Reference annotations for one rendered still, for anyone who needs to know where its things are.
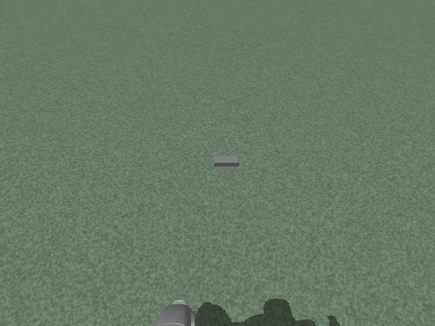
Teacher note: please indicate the small box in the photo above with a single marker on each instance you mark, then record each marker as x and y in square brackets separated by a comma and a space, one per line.
[226, 161]

